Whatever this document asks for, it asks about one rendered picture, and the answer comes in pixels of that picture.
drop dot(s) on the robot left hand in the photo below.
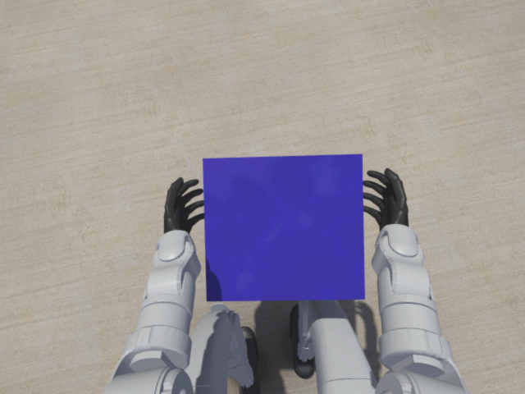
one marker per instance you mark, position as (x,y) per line
(176,214)

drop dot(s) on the carton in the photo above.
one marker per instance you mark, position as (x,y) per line
(284,228)

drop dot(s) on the left robot forearm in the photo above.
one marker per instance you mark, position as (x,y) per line
(161,335)

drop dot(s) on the robot left shin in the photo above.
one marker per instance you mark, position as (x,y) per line
(238,364)

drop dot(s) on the right robot upper arm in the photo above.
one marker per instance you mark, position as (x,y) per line
(403,381)

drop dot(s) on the right robot forearm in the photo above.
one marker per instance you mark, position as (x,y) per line
(411,335)

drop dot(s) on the left robot upper arm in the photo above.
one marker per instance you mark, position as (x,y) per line
(163,380)

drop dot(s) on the robot right foot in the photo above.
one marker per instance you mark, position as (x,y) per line
(303,368)

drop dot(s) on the robot right hand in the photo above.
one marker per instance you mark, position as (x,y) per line
(394,209)

